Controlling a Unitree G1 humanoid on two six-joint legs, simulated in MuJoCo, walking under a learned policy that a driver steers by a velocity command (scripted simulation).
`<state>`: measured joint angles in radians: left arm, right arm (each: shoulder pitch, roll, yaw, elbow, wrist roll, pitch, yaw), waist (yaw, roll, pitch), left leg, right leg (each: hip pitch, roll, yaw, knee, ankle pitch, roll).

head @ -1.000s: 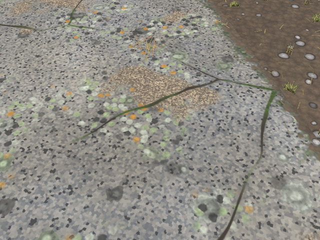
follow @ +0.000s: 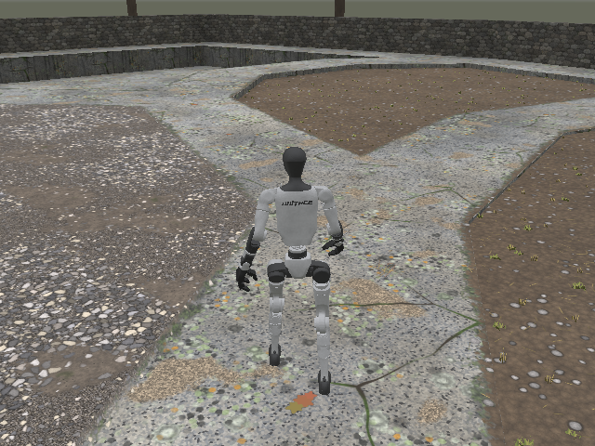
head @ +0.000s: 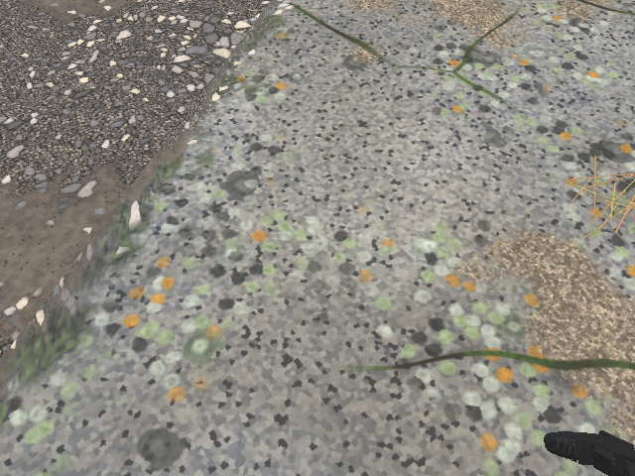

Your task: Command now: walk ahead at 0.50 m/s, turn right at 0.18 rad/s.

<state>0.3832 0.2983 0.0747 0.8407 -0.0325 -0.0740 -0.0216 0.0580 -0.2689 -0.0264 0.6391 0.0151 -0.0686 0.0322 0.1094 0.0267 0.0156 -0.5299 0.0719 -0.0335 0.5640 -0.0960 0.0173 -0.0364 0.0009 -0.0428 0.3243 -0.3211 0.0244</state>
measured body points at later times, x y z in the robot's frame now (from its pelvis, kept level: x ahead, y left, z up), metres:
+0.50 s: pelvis +0.25 -0.01 -0.01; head +0.29 -0.02 +0.44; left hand +0.53 +0.15 -0.09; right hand +0.19 -0.30 -0.13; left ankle +0.13 +0.13 -0.73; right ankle +0.38 -0.16 -0.71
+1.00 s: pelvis +0.41 -0.07 +0.00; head +0.44 -0.09 +0.45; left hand +0.70 +0.10 -0.09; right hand +0.41 -0.38 -0.10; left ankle +0.55 +0.03 -0.71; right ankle +0.39 -0.15 -0.73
